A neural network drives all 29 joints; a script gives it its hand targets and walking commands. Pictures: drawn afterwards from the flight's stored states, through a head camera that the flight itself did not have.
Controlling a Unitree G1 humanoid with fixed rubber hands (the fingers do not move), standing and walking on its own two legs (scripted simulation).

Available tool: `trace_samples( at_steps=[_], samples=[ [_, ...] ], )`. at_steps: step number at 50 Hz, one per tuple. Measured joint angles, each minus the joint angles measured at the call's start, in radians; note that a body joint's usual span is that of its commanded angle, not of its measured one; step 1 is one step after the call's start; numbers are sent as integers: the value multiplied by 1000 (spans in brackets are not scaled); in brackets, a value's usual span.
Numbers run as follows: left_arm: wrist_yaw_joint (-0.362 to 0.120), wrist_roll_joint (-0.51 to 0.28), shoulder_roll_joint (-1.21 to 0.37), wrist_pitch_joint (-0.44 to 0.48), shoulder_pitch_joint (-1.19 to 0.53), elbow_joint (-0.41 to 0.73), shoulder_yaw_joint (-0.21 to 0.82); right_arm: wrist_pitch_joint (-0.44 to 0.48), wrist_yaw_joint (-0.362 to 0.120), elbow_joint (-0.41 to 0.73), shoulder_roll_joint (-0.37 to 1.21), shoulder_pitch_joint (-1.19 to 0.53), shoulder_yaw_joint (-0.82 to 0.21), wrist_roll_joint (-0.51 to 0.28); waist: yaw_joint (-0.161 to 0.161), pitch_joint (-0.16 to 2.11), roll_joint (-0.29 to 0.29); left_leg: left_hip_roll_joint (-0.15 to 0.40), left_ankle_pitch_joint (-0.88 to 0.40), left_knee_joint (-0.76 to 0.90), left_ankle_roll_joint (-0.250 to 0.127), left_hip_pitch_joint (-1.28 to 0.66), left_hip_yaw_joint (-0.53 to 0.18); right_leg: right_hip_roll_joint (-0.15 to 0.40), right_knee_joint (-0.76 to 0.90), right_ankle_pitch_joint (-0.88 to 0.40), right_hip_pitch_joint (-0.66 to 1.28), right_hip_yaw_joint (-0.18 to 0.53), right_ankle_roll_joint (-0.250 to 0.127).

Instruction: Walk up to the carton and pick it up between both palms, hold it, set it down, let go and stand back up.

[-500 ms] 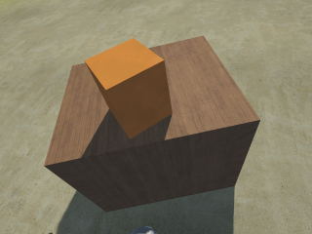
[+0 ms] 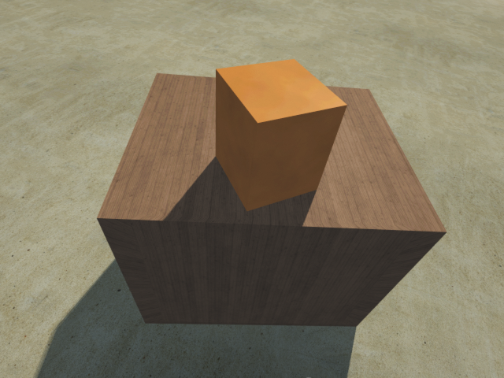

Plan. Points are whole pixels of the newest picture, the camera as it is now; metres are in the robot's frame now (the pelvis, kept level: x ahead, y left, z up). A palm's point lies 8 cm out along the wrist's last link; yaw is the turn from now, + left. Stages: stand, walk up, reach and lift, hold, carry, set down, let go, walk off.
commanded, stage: walk up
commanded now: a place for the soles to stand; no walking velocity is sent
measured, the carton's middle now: (270, 134) +0.64 -0.03 +0.03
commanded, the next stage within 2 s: none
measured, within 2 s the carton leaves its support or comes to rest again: neither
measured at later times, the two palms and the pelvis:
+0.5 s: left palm out of the picture +0.11 +0.27 -0.09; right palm out of the picture +0.09 -0.35 -0.09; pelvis +0.03 -0.05 +0.00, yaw +0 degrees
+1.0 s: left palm out of the picture +0.10 +0.31 -0.08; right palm out of the picture +0.08 -0.32 -0.10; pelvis +0.02 -0.01 +0.00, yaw +3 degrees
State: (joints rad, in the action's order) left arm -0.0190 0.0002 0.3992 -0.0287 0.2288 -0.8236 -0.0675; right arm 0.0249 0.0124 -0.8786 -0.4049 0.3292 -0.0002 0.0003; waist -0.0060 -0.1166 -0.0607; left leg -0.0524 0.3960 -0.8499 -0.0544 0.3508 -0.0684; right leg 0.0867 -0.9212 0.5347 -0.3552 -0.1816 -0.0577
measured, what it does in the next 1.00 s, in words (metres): steps on the spot: right foot, then left foot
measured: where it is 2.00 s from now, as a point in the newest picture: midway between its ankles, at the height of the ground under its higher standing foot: outside the picture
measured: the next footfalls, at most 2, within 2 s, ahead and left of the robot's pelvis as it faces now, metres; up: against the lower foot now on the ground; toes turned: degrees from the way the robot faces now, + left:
right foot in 0.42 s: +0.08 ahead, -0.14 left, +0.00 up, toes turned -3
left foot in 0.86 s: +0.09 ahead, +0.10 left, +0.00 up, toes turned -3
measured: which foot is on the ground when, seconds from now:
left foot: down 0.00-0.44, up 0.46-0.84, down 0.86-1.00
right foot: up 0.00-0.40, down 0.42-1.00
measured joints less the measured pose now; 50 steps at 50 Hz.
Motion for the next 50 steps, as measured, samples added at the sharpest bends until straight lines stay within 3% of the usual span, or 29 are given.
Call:
trace_samples(
  at_steps=[7,16,19,21,23,27,35,39,43,46,50],
  samples=[
    [-5,0,18,-6,8,0,-13,29,10,24,23,0,0,0,-8,-9,-12,0,-16,29,3,0,-16,-23,-23,-80,-1,52,0],
    [13,0,38,-8,7,0,-19,41,22,43,44,0,0,0,-8,-11,-12,0,-5,44,20,0,-16,-24,-19,-37,-1,77,0],
    [19,0,38,2,-5,1,-13,41,23,53,45,0,0,0,-8,-11,-10,0,1,44,32,1,-16,-27,19,-1,-1,78,0],
    [22,0,38,20,-9,1,-9,38,23,60,45,-2,0,0,-9,-11,-8,-1,4,44,46,3,-16,-31,113,-79,15,79,2],
    [24,0,32,42,-9,1,1,26,25,59,44,-12,0,0,-10,-14,7,1,2,34,51,3,-29,-36,126,-157,18,74,14],
    [23,0,22,67,-1,0,30,9,26,64,30,-17,0,0,-14,-7,45,1,68,-23,49,16,-29,-32,124,-119,27,75,18],
    [31,0,16,83,2,0,41,-14,18,61,-32,-18,0,0,-14,-7,146,1,69,-26,43,16,-29,-7,124,-115,29,74,28],
    [36,0,16,83,3,0,30,-18,14,61,-35,-19,0,0,-16,-7,170,1,69,-26,43,16,-28,-4,123,-120,29,74,39],
    [32,0,16,74,-4,0,27,-8,6,53,-35,-19,0,0,-14,-6,158,1,-5,43,38,-9,-7,9,102,-114,28,73,57],
    [28,0,16,52,-21,0,25,5,5,29,-13,-19,0,0,-13,-1,110,-16,-16,56,45,-19,0,28,86,-103,29,81,64],
    [23,0,16,39,-42,0,25,7,2,21,9,-19,0,0,-5,12,59,-11,-20,56,35,-6,-19,-2,91,-27,28,86,64]
  ],
)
